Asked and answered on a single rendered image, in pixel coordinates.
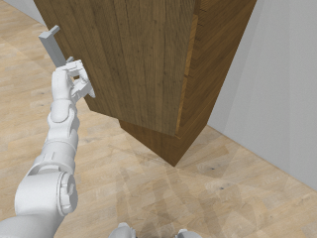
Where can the robot left forearm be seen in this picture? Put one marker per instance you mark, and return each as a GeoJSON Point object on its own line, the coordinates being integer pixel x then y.
{"type": "Point", "coordinates": [60, 147]}

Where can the robot right shin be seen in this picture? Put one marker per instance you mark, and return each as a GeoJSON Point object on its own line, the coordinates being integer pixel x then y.
{"type": "Point", "coordinates": [182, 230]}

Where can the left robot upper arm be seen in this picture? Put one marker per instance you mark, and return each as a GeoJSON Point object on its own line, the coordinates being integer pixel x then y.
{"type": "Point", "coordinates": [42, 202]}

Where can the robot shin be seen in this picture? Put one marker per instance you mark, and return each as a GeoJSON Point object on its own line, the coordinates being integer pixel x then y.
{"type": "Point", "coordinates": [182, 230]}
{"type": "Point", "coordinates": [123, 224]}

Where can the robot left hand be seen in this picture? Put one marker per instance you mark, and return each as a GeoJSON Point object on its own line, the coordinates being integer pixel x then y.
{"type": "Point", "coordinates": [62, 86]}

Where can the robot left shin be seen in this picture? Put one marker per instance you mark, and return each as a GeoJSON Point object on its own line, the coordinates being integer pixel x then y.
{"type": "Point", "coordinates": [123, 224]}

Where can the cupboard door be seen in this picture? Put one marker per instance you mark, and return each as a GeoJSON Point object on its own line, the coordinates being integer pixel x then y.
{"type": "Point", "coordinates": [134, 53]}

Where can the handle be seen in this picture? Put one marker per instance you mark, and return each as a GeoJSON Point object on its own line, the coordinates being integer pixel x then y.
{"type": "Point", "coordinates": [52, 47]}

